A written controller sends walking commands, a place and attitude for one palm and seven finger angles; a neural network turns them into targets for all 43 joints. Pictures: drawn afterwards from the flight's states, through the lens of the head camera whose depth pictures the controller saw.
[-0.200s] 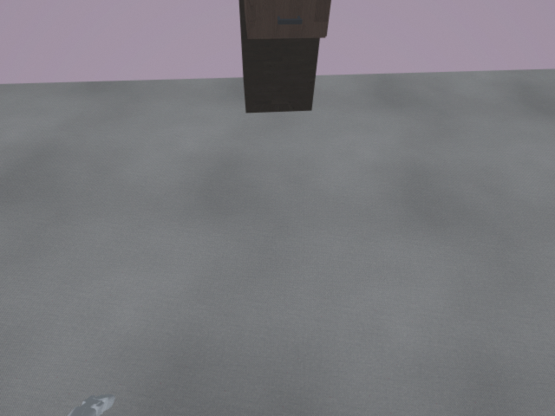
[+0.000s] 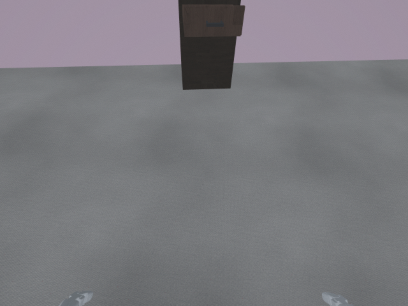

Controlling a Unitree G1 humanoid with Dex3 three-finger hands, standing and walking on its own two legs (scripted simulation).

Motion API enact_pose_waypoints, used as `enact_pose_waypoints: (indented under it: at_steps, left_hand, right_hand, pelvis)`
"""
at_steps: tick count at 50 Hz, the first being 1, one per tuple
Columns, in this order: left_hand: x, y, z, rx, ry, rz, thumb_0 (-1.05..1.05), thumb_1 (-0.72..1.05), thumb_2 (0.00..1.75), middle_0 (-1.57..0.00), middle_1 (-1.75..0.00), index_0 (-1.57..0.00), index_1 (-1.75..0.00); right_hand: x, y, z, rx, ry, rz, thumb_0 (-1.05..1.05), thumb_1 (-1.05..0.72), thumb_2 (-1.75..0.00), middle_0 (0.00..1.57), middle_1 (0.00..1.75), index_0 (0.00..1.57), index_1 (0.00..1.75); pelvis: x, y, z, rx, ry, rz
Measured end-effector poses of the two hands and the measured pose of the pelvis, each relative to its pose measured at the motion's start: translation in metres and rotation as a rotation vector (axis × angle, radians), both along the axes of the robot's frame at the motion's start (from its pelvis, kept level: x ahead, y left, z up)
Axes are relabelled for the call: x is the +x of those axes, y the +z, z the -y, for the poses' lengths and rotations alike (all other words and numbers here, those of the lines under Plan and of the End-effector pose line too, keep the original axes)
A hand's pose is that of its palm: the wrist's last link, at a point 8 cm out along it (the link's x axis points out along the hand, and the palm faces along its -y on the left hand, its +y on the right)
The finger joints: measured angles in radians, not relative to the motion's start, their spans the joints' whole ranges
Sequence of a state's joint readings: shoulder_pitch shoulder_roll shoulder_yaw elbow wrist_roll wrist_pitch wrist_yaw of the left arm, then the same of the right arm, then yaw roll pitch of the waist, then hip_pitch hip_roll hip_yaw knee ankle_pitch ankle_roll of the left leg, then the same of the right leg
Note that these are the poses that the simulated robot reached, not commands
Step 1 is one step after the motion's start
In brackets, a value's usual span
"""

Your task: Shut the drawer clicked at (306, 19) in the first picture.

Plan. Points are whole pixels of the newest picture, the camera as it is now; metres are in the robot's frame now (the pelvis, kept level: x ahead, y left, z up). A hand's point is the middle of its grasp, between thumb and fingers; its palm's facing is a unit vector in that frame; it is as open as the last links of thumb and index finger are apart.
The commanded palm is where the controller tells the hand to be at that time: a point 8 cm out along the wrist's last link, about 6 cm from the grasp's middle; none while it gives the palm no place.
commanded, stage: stand and wait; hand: left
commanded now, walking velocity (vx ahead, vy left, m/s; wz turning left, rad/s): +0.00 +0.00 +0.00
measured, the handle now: (214, 23) +1.73 +0.03 -0.11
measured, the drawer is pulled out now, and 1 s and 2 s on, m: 0.24 0.24 0.24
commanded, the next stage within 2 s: look at it before walking up in 0.72 s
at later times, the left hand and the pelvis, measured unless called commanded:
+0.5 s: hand out of the picture +0.04 +0.24 -0.15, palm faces -0.02 -0.94 -0.33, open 7.4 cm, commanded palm none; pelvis -0.02 -0.01 +0.01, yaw +0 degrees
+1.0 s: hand out of the picture +0.04 +0.22 -0.15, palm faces -0.04 -0.95 -0.32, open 7.4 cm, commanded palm none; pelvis -0.03 -0.02 +0.01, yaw +0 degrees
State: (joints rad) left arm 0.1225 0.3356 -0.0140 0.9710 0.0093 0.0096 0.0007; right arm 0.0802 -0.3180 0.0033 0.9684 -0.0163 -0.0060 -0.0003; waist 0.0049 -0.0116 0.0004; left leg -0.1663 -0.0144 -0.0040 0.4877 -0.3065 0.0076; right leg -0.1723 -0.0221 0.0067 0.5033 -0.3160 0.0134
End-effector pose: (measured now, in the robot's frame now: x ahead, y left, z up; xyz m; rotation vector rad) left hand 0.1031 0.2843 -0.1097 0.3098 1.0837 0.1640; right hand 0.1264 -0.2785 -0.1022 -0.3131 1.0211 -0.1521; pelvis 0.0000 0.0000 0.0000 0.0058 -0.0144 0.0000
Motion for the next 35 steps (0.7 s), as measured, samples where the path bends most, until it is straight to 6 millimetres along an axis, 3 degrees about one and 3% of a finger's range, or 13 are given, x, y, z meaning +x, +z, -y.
enact_pose_waypoints:
  at_steps: [7,19,26,35]
  left_hand:
    - [-0.02,-0.003,0.003,-0.005,0.019,-0.041,0.01,0.9,0.9,-0.2,-0.3,-0.2,-0.3]
    - [-0.059,-0.004,0.003,0.008,0.042,-0.128,0.01,0.9,0.9,-0.2,-0.3,-0.2,-0.3]
    - [-0.066,-0.003,0.005,0.012,0.042,-0.134,0.01,0.9,0.9,-0.2,-0.3,-0.2,-0.3]
    - [-0.067,-0.001,0.01,0.009,0.031,-0.122,0.01,0.9,0.9,-0.2,-0.3,-0.2,-0.3]
  right_hand:
    - [-0.013,-0.001,0.007,-0.006,-0.01,-0.034,0.01,-0.9,-0.89,0.21,0.3,0.21,0.3]
    - [-0.063,-0.008,0.025,-0.02,-0.051,-0.147,0.01,-0.9,-0.89,0.21,0.3,0.2,0.3]
    - [-0.084,-0.011,0.029,-0.014,-0.066,-0.181,0.01,-0.9,-0.89,0.21,0.3,0.2,0.3]
    - [-0.097,-0.013,0.029,-0.001,-0.071,-0.193,0.01,-0.9,-0.89,0.21,0.3,0.2,0.3]
  pelvis:
    - [-0.005,0.002,0.004,0.0,0.001,0.008]
    - [-0.019,0.005,0.011,0.0,0.0,0.018]
    - [-0.026,0.007,0.014,-0.001,-0.001,0.023]
    - [-0.033,0.007,0.017,0.0,-0.004,0.022]
